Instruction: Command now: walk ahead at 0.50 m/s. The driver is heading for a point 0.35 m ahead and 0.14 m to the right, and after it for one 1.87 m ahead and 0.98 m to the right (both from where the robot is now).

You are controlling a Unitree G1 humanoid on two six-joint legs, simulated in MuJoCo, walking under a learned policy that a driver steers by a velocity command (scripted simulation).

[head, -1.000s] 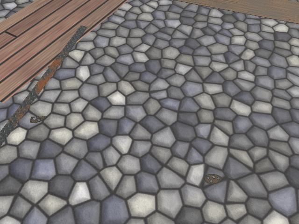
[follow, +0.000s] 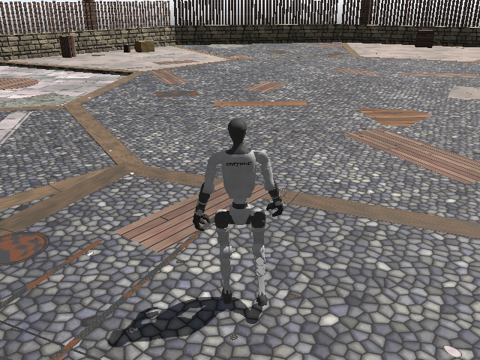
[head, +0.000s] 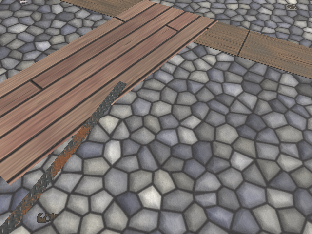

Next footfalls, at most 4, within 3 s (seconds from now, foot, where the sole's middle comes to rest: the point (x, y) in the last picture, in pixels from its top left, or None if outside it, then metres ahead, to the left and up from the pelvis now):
0.42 right None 0.38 -0.16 -0.77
0.92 left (150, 233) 0.48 0.04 -0.77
1.32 right None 0.30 -0.18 -0.77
1.68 left None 0.45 0.02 -0.77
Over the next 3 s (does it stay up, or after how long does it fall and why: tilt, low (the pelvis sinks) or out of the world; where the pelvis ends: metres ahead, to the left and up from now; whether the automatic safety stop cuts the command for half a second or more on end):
stays up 0.58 -0.23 -0.02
